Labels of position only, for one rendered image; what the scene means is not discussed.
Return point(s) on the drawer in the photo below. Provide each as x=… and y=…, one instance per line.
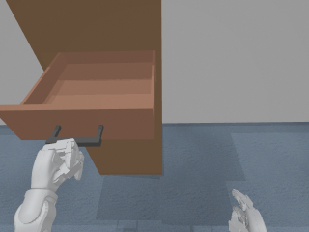
x=81, y=90

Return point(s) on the robot left hand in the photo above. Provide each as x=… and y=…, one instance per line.
x=63, y=155

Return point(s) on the cabinet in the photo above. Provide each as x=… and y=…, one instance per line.
x=59, y=26

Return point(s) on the handle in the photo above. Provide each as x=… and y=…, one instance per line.
x=81, y=141

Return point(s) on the robot left forearm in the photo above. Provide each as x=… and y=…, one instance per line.
x=37, y=212

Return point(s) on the robot right hand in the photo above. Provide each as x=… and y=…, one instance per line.
x=250, y=218

